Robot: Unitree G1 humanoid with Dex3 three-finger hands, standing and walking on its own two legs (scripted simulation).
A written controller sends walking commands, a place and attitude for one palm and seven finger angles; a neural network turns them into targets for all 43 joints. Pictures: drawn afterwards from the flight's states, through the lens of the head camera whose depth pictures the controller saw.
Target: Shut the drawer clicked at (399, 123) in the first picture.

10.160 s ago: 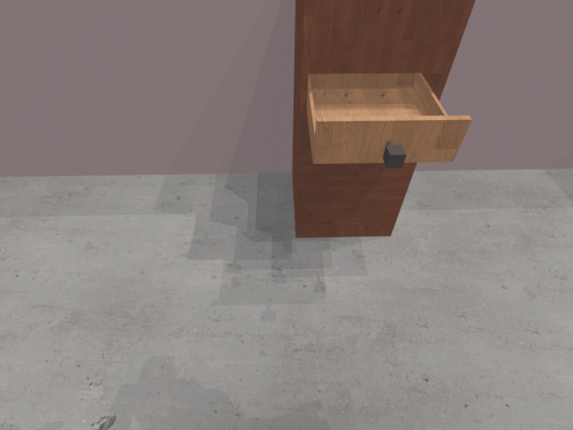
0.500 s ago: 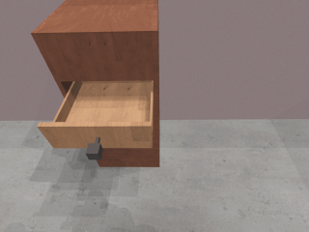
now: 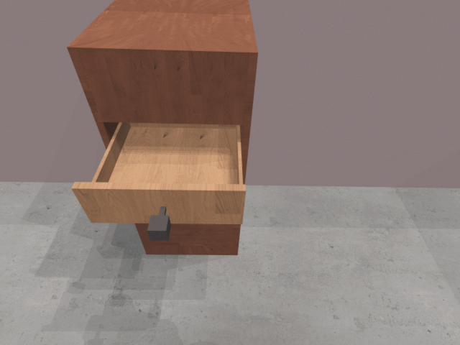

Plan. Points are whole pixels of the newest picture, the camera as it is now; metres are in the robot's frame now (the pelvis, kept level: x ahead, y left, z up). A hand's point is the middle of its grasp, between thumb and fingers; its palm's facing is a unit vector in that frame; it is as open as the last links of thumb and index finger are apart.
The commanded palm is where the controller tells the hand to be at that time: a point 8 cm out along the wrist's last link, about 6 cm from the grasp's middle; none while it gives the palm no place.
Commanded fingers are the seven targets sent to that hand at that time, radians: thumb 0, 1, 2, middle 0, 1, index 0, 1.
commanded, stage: look again from close up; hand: left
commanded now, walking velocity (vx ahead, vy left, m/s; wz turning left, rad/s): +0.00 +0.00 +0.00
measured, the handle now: (161, 220) +0.40 +0.18 -0.07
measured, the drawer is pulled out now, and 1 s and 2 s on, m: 0.24 0.24 0.24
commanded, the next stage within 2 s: shuffle to correct the standing spot in 0.18 s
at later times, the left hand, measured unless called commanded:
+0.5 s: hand out of the picture -0.01 +0.18 -0.18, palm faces -0.02 -0.99 -0.15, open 7.4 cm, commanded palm none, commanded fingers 0.00 0.90 0.90 -0.20 -0.30 -0.20 -0.30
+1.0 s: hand out of the picture +0.02 +0.14 -0.18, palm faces +0.09 -0.98 -0.15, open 7.3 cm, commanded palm none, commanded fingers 0.00 0.90 0.90 -0.20 -0.30 -0.20 -0.30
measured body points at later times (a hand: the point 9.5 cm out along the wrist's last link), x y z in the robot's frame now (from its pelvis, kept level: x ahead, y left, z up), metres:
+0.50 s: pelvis +0.02 +0.02 +0.00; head +0.02 +0.03 +0.45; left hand -0.01 +0.24 -0.16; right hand +0.00 -0.19 -0.15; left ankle +0.00 +0.09 -0.74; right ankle +0.00 -0.12 -0.73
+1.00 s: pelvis +0.05 -0.01 +0.00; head +0.07 +0.00 +0.45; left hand +0.02 +0.19 -0.16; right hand +0.08 -0.25 -0.15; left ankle +0.00 +0.09 -0.73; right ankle +0.01 -0.12 -0.73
